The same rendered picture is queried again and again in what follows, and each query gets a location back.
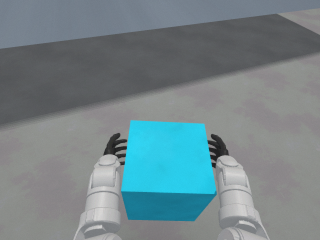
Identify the robot right upper arm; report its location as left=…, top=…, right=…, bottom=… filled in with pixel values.
left=217, top=227, right=268, bottom=240

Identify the left robot forearm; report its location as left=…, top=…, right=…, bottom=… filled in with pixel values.
left=73, top=154, right=121, bottom=240

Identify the right robot forearm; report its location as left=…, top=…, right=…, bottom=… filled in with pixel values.
left=215, top=155, right=270, bottom=240

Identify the right robot hand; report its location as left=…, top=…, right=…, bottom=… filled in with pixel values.
left=207, top=134, right=229, bottom=168

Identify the carton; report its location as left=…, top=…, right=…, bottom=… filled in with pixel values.
left=121, top=120, right=217, bottom=222

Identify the left robot hand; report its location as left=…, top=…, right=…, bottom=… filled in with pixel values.
left=103, top=133, right=127, bottom=165

